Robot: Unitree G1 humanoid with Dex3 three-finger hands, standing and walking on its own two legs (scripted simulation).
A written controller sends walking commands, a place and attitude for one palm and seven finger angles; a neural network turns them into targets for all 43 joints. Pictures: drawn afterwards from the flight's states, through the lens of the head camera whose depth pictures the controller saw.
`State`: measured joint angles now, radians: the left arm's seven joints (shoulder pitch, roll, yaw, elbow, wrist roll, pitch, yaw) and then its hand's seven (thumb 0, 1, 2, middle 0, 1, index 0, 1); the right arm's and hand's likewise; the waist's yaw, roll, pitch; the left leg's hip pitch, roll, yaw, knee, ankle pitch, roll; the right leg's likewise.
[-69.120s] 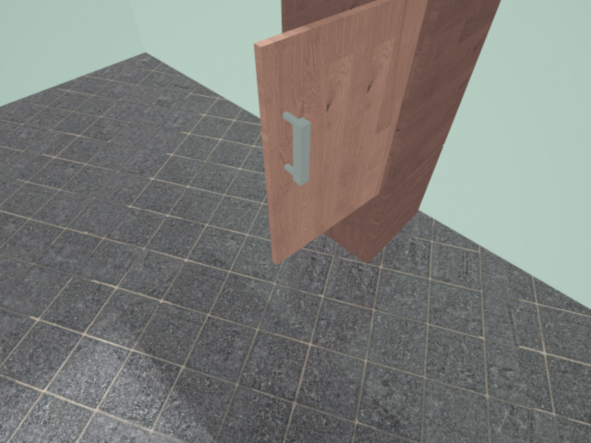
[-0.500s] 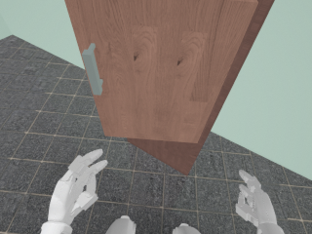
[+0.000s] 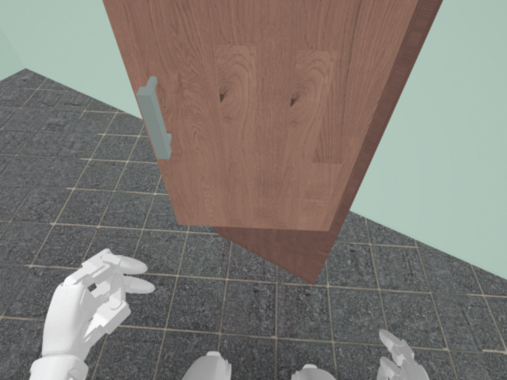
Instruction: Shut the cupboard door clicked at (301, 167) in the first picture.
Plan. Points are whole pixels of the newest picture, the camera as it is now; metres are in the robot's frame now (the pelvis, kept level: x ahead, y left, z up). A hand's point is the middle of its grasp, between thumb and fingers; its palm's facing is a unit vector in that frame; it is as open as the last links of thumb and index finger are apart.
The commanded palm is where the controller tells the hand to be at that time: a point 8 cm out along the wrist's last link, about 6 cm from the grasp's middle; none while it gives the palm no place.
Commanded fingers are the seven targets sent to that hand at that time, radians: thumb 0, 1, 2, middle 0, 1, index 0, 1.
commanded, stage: raise the hand and make a fist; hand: left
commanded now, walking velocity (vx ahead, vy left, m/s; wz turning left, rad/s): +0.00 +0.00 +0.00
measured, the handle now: (158, 119) +0.52 +0.20 +0.12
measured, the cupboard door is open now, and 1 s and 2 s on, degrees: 28 28 28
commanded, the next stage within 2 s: bring the fist close to the handle in 1.04 s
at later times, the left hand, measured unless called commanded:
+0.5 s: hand (130, 272) +0.24 +0.18 +0.10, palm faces -0.01 -1.00 -0.05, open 3.1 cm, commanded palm +0.21 +0.24 +0.11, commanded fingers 0.00 0.90 0.90 -1.30 -1.50 -1.30 -1.50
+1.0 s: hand (124, 260) +0.24 +0.18 +0.12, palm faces +0.06 -1.00 -0.05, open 3.1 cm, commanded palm +0.22 +0.23 +0.12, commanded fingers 0.00 0.90 0.90 -1.30 -1.50 -1.30 -1.50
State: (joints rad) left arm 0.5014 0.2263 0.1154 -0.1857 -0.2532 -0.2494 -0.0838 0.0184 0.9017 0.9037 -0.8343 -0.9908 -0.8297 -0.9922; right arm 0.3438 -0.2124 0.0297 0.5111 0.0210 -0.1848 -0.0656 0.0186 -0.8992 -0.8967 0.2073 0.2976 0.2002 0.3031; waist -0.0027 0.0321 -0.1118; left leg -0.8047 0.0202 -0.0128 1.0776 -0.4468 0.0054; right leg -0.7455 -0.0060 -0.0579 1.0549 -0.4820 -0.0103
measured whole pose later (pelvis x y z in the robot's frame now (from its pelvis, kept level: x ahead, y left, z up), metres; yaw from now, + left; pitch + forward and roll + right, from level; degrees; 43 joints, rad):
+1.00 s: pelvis +0.02 -0.02 +0.03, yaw +1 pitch +5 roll +0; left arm 0.35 0.24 0.17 -0.10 -0.31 -0.27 -0.21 0.02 0.90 0.90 -1.30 -1.50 -1.30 -1.50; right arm 0.28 -0.26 0.03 0.54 0.03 -0.21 -0.06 0.02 -0.90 -0.90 0.20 0.30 0.20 0.30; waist 0.02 0.03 -0.07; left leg -0.59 0.02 -0.02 0.89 -0.40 -0.02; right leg -0.54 0.00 -0.06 0.89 -0.45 -0.03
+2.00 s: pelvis +0.01 +0.00 +0.03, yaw +0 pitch +8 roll +0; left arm -0.34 0.25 0.18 0.49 -0.22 -0.25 -0.16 0.02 0.90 0.90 -1.30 -1.50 -1.30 -1.50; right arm 0.26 -0.26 0.04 0.63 0.04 -0.16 -0.05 0.02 -0.90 -0.90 0.20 0.30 0.20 0.30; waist -0.01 0.03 -0.05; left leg -0.64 0.01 0.00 0.87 -0.37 0.00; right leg -0.59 -0.01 -0.04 0.87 -0.41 -0.01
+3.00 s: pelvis +0.01 +0.00 +0.02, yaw +0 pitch +12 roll -1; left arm -0.73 0.38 0.26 0.98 -0.20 -0.32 -0.30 0.02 0.90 0.90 -1.32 -1.50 -1.30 -1.50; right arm 0.30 -0.28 0.03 0.64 0.04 -0.07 -0.04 0.01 -0.90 -0.90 0.20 0.30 0.20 0.30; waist -0.07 0.03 -0.07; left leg -0.77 0.02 0.00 0.93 -0.38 0.00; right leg -0.72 0.00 -0.04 0.93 -0.42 -0.01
